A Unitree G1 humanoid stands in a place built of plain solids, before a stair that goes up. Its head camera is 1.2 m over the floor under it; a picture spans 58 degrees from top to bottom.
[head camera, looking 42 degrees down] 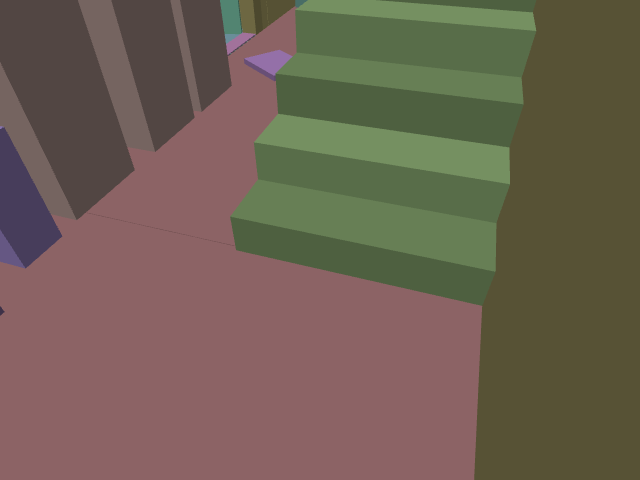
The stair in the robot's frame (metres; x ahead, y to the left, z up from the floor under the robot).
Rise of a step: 0.17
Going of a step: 0.26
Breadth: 0.96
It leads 17 degrees to the right of straight ahead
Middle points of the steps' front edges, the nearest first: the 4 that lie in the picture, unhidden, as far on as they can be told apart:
1.13 -0.12 0.18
1.37 -0.20 0.35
1.62 -0.27 0.52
1.87 -0.35 0.70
